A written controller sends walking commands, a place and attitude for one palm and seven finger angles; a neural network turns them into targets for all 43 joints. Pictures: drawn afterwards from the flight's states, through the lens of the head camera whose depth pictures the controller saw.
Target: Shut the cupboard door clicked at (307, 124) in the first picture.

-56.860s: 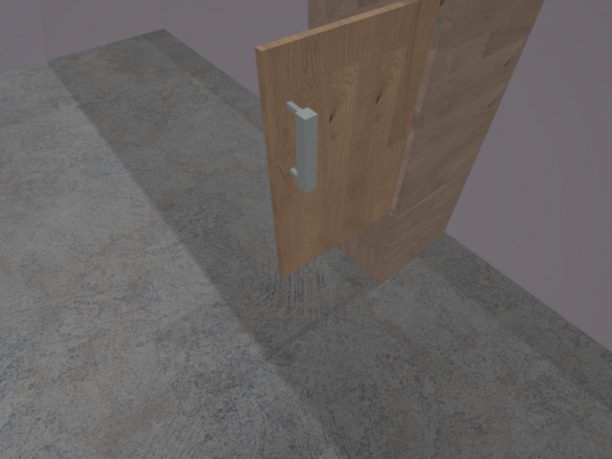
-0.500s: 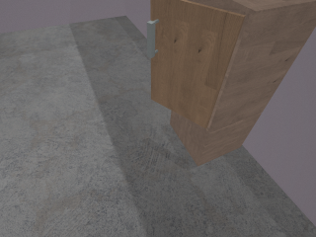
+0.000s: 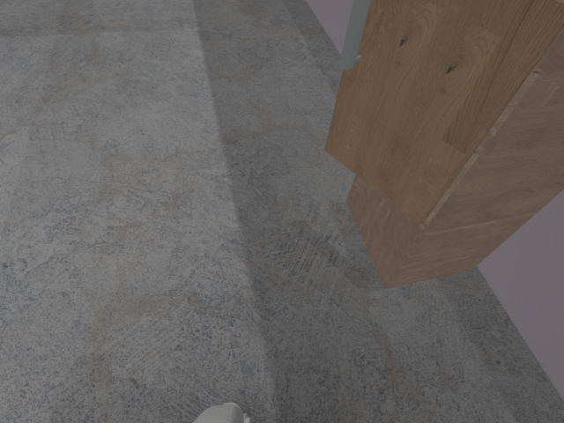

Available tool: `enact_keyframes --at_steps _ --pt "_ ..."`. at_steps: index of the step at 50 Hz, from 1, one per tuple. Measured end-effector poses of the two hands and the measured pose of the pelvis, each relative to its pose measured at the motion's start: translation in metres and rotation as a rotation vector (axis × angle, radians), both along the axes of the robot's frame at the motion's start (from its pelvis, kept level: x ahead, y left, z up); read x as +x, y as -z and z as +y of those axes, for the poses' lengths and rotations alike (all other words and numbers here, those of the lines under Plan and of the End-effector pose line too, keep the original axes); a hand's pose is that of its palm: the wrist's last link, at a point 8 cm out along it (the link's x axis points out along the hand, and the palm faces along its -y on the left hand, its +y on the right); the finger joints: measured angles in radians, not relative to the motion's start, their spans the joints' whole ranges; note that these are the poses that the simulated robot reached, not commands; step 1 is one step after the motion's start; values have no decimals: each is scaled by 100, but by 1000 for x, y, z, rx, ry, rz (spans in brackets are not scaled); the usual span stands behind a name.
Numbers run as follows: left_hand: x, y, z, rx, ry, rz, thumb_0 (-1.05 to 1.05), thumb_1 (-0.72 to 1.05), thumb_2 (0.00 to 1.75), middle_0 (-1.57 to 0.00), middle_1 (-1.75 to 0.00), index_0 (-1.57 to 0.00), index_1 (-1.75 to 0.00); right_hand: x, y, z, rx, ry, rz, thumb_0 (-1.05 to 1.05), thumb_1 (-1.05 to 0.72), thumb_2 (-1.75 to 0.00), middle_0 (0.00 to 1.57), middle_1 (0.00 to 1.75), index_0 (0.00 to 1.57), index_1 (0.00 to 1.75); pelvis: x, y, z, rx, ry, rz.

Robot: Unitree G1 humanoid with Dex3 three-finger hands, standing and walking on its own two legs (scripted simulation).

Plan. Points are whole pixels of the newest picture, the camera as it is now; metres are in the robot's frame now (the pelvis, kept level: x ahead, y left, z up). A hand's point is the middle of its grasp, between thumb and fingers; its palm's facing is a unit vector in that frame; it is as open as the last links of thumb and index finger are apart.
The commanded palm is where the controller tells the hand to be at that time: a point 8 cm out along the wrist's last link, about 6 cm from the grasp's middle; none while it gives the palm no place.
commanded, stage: walk to a spot facing it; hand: left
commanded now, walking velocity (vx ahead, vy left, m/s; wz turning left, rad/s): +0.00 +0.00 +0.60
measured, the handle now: (360, 31) +0.90 -0.15 +0.10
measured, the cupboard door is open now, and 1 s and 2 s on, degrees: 28 28 28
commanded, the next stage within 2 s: turn to face it in 1.78 s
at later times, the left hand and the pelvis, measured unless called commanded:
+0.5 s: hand out of the picture +0.04 +0.20 -0.13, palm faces +0.27 -0.91 -0.31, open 7.3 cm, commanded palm none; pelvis +0.00 -0.05 +0.02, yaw +17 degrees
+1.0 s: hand out of the picture -0.11 +0.18 -0.17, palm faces +0.61 -0.75 -0.24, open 7.4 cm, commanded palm none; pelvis +0.01 +0.00 +0.01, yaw +37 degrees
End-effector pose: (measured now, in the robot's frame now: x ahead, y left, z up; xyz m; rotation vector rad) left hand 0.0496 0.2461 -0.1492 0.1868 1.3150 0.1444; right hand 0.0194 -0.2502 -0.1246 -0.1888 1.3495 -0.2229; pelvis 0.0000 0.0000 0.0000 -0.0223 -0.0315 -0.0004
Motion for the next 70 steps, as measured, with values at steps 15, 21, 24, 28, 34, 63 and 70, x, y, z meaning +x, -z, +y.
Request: enact_keyframes --at_steps 15,21,24,28,34,63,70 --pt "6 -42 23 48 -121 -117 0 91 90 -20 -30 -20 -30 42 -28 0 -19 -166 -10 0 -90 -90 20 30 20 30 -4 -28 -3 -32 -170 75" --pt "-4 -50 8 77 -187 -152 0 91 90 -20 -30 -20 -30 68 -23 -24 -19 -239 -16 0 -90 -90 20 30 20 30 -4 -26 -26 -27 -260 78" --pt "-19 -51 -4 106 -227 -162 0 91 90 -20 -30 -20 -30 86 -14 -37 -6 -271 -28 0 -90 -90 20 30 20 30 -1 -20 -41 1 -298 86" --pt "-54 -55 -22 126 -295 -98 0 91 90 -20 -30 -21 -30 113 -9 -45 7 -326 -47 0 -90 -90 20 30 20 30 0 -21 -51 13 -350 68" --pt "-91 -53 -46 100 -396 -46 0 90 90 -20 -30 -21 -30 144 -12 -30 40 -429 -52 0 -91 -90 20 30 19 30 8 -25 -56 48 -444 47" --pt "-56 -57 52 97 -679 -214 0 91 90 -20 -30 -20 -30 215 -16 99 41 -753 31 0 -90 -90 20 30 20 30 80 -25 33 15 -763 50" --pt "10 -58 69 165 -708 -299 0 91 90 -20 -30 -20 -30 267 9 103 22 -776 145 0 -90 -90 20 30 20 30 140 -10 51 21 -858 40"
